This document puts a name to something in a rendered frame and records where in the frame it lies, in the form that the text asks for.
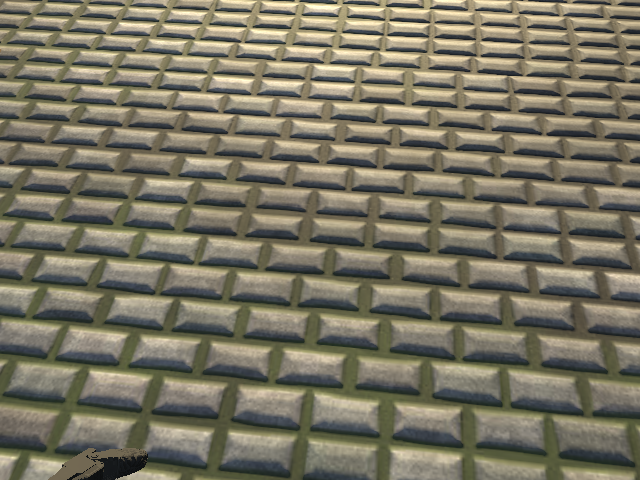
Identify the left robot hand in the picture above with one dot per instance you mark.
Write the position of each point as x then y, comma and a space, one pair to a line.
104, 465

